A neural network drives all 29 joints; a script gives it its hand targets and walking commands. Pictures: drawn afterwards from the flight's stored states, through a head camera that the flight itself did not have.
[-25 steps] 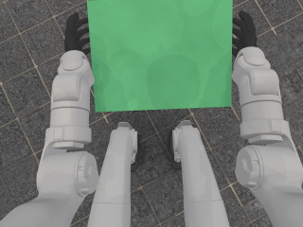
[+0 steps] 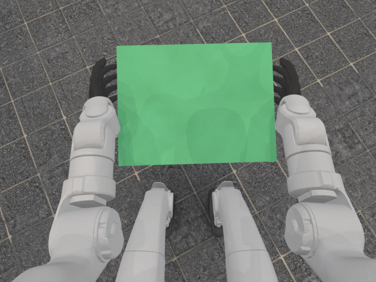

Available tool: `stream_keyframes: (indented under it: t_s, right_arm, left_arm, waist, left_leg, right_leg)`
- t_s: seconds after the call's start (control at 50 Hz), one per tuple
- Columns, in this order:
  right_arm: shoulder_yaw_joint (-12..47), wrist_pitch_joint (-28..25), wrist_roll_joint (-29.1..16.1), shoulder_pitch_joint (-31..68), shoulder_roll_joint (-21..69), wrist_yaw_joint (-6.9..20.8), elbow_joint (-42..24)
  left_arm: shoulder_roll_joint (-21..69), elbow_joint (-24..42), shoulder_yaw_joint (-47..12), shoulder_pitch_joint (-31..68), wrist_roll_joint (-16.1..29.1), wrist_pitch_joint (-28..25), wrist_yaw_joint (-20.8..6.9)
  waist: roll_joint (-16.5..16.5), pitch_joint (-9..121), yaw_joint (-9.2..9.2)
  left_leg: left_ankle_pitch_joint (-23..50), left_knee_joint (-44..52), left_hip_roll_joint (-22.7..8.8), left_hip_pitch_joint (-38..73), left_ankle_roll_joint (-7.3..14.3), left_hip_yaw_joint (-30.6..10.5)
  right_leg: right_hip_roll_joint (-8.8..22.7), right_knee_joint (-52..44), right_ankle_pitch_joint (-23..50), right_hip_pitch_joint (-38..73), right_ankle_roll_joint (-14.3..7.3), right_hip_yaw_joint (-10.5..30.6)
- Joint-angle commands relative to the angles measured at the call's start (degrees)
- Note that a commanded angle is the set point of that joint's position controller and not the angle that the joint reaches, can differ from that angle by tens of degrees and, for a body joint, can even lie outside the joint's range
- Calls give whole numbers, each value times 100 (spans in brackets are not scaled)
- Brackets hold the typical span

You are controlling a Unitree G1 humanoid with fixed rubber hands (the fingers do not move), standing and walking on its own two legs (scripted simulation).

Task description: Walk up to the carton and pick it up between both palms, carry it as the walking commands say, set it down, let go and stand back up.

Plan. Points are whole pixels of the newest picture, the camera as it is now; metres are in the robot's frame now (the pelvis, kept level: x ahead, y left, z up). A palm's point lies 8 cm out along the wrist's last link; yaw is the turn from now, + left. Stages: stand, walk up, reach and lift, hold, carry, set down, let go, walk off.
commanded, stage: reach and lift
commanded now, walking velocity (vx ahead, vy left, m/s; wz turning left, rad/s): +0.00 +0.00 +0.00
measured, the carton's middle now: (193, 112) +0.45 +0.00 -0.12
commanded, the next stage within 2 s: hold in 1.96 s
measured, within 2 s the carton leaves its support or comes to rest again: neither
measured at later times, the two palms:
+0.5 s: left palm (65, 70) +0.44 +0.19 +0.09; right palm (335, 67) +0.44 -0.19 +0.09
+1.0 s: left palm (36, 67) +0.42 +0.20 +0.13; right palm (345, 58) +0.43 -0.17 +0.14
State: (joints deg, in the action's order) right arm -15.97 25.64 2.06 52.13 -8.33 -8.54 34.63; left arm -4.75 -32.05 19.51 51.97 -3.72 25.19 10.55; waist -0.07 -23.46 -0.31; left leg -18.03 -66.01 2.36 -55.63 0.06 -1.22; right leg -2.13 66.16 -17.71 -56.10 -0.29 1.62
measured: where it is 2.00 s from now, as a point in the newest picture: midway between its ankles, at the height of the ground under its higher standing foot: (191, 221)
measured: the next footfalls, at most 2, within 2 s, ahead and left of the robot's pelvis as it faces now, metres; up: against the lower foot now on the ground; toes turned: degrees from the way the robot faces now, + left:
none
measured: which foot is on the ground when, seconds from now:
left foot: down 0.00-1.00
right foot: down 0.00-1.00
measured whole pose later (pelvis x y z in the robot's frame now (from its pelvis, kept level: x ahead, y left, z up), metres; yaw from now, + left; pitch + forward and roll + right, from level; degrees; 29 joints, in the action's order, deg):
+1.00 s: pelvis +0.15 +0.00 +0.12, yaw +1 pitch +2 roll +0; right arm -16.4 32.9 12.7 9.3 6.7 -3.5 18.7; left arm 4.0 -20.3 17.0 11.6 -13.2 32.8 0.1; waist 1.6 8.0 -1.1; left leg -9.8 -18.5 1.1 -10.3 0.3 -3.7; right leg -1.9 16.6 -8.8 -9.4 -1.0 1.4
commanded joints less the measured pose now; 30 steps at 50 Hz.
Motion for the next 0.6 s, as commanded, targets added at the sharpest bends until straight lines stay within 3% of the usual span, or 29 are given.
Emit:
stream_keyframes:
  t_s: [0.0, 0.04, 0.06, 0.08, 0.12, 0.14, 0.16, 0.18, 0.2, 0.22, 0.24, 0.26, 0.28, 0.3, 0.32, 0.34, 0.36, 0.38, 0.4, 0.42, 0.44, 0.46, 0.48, 0.5, 0.52, 0.54, 0.56, 0.58]
  right_arm:
    - [3655, -367, -1307, 4576, 6508, 2803, -1233]
    - [3548, -390, -1283, 4558, 6381, 2841, -1292]
    - [3237, -361, -1084, 4253, 6633, 2838, -684]
    - [3192, -360, -1035, 4093, 6701, 2823, -806]
    - [3079, -346, -1157, 3910, 6852, 2844, -921]
    - [2687, -352, -924, 3848, 6692, 2845, -492]
    - [1951, -353, -498, 3703, 6293, 2926, 93]
    - [1913, -343, -388, 3757, 6132, 2950, 6]
    - [1699, -223, -302, 3439, 6275, 2996, 299]
    - [1323, -196, -18, 3136, 6111, 3035, 700]
    - [1122, -132, 24, 2912, 6237, 3122, 901]
    - [1031, -106, 154, 2561, 6109, 3101, 1048]
    - [879, -84, 263, 2342, 6240, 3148, 1158]
    - [679, -139, 413, 2314, 6081, 3120, 988]
    - [775, -120, 350, 2243, 6086, 3120, 1072]
    - [902, -107, 340, 1795, 5995, 3095, 703]
    - [1050, -83, 249, 1771, 6106, 3114, 658]
    - [824, -130, 423, 1234, 5731, 3140, 676]
    - [1231, -171, 161, 1465, 5949, 3122, 268]
    - [1267, -151, 103, 1160, 5626, 3151, -52]
    - [1350, -117, 38, 1129, 5785, 3184, 61]
    - [1045, -11, 372, 959, 5390, 3182, 399]
    - [1395, -20, 264, 927, 5723, 3223, 158]
    - [2105, -54, -23, 995, 6102, 3216, -512]
    - [2376, -88, -146, 827, 6119, 3150, -642]
    - [2313, -122, -316, 1130, 6232, 3188, -835]
    - [2222, -82, -64, 566, 6257, 3133, -510]
    - [2478, -36, -226, 272, 6395, 3148, -343]
  left_arm:
    - [6253, 300, -3583, 3755, 1151, -187, -3214]
    - [6488, 63, -3304, 3446, 1051, -205, -3223]
    - [5998, 59, -2890, 3562, 838, -304, -3246]
    - [6337, -122, -2963, 3377, 854, -261, -3254]
    - [6407, 233, -3113, 3408, 943, -295, -3191]
    - [6553, -218, -2812, 3416, 828, -244, -3192]
    - [6372, -1068, -2263, 2671, 256, -145, -3212]
    - [6649, -1594, -2095, 2233, 195, -29, -3229]
    - [6394, -1627, -1814, 2035, -64, -3, -3168]
    - [6315, -1748, -1657, 2083, -46, -14, -3250]
    - [6080, -1270, -1650, 2200, -169, -92, -3238]
    - [6111, -1353, -1639, 2214, -2, -72, -3216]
    - [6011, -1457, -1340, 1700, -199, -26, -3204]
    - [6180, -1542, -1351, 1695, -232, -22, -3228]
    - [5971, -1564, -1187, 1452, -225, -38, -3221]
    - [6045, -1131, -1521, 1334, -162, -21, -3231]
    - [6178, -1125, -1750, 993, -153, -26, -3147]
    - [6481, -797, -2104, 964, -76, 10, -3094]
    - [6468, -421, -2343, 1143, 130, -14, -3057]
    - [6414, -317, -2445, 617, 129, 19, -2935]
    - [6409, -224, -2564, 556, 17, 78, -2888]
    - [6269, -1014, -1972, -137, -305, 209, -2848]
    - [6226, -611, -1997, -329, -425, 165, -2803]
    - [6556, 48, -2717, -9, 9, 98, -2781]
    - [6474, 391, -2930, 38, 143, 26, -2799]
    - [6093, 971, -2917, 603, 154, -58, -2784]
    - [6315, 752, -3056, 326, 243, -43, -2775]
    - [6143, 1213, -3197, 329, 371, -97, -2687]
  waist:
    - [240, 11141, -81]
    - [112, 10855, -195]
    - [474, 9825, -280]
    - [366, 9826, -224]
    - [301, 9320, -170]
    - [121, 8406, -2]
    - [-70, 7076, -133]
    - [-9, 6838, -102]
    - [14, 6534, -231]
    - [147, 6389, 62]
    - [-113, 6496, -99]
    - [-97, 6286, 80]
    - [120, 6040, -105]
    - [15, 6045, 215]
    - [184, 5724, -67]
    - [42, 6130, 69]
    - [235, 6032, 15]
    - [-428, 6026, 463]
    - [-367, 6159, 272]
    - [-410, 6045, 226]
    - [-609, 5981, 145]
    - [-312, 4871, -2]
    - [-247, 4986, -256]
    - [-163, 5902, -179]
    - [-144, 5983, -43]
    - [-122, 5967, -202]
    - [218, 5834, 51]
    - [76, 5784, -107]
  left_leg:
    - [242, 1030, 407, 2131, 195, 54]
    - [385, 1125, 405, 2358, 221, 76]
    - [89, 1089, 340, 1978, 309, 34]
    - [235, 1372, 323, 2173, 253, -5]
    - [134, 1662, 235, 2692, 286, -213]
    - [-446, 1760, 233, 2212, 270, -153]
    - [-951, 1872, 209, 1689, 191, -150]
    - [-1196, 2140, 211, 2023, 207, -287]
    - [-1137, 2282, 204, 2055, 223, -249]
    - [-1336, 2396, 150, 2040, 262, -316]
    - [-1117, 2507, 113, 2096, 143, -172]
    - [-907, 2561, 110, 2490, 185, -199]
    - [-714, 2682, 144, 2307, 138, -120]
    - [-652, 2680, 96, 2479, 164, -308]
    - [-142, 2849, 51, 2465, 235, -224]
    - [347, 2844, 74, 2875, 124, -154]
    - [760, 3034, 58, 3203, 132, -267]
    - [1171, 3176, -11, 3595, -67, -396]
    - [1169, 3277, 50, 3770, -64, -314]
    - [2090, 3230, -52, 4389, -137, -466]
    - [1667, 3459, -31, 4307, -123, -430]
    - [1541, 3688, -20, 3819, -91, -495]
    - [1615, 3839, 58, 3999, 5, -430]
    - [2188, 3769, 135, 4488, -46, -394]
    - [2513, 3726, 87, 4541, -33, -466]
    - [2276, 3583, 86, 4268, 13, -376]
    - [2928, 3663, 74, 4581, -9, -484]
    - [3099, 3820, 36, 4934, -11, -499]
  right_leg:
    - [-362, -1265, -76, 3131, -1, 234]
    - [-272, -1382, 27, 3048, -29, 344]
    - [-272, -1446, -294, 2443, -8, 288]
    - [-287, -1657, -144, 2922, -12, 374]
    - [-364, -1817, -171, 2780, 8, 358]
    - [-335, -1962, -742, 2493, -63, 380]
    - [-274, -1917, -1054, 1501, -147, 242]
    - [-240, -2140, -1340, 1693, -183, 219]
    - [-263, -2253, -1207, 1732, -126, 226]
    - [-306, -2394, -1465, 1679, -151, 196]
    - [-277, -2457, -1034, 1873, -179, 111]
    - [-235, -2579, -943, 1852, -187, 152]
    - [-266, -2675, -841, 1924, -188, 75]
    - [-193, -2748, -671, 2156, -227, 175]
    - [-119, -2867, -341, 2256, -169, 155]
    - [-207, -2894, 271, 2683, -221, 149]
    - [-292, -2897, 677, 2875, -195, -26]
    - [-271, -2934, 963, 2679, -369, 24]
    - [-259, -3072, 1055, 3197, -300, 61]
    - [-332, -3054, 1104, 2634, -308, 30]
    - [-243, -3274, 1048, 3056, -370, 103]
    - [-224, -3300, 654, 2599, -335, -50]
    - [-206, -3489, 885, 3071, -337, 38]
    - [-242, -3566, 1467, 3675, -298, 81]
    - [-235, -3611, 1884, 3904, -246, 186]
    - [-256, -3587, 1747, 3906, -215, 280]
    - [-321, -3708, 1986, 3577, -165, 161]
    - [-302, -3805, 2010, 3843, -143, 193]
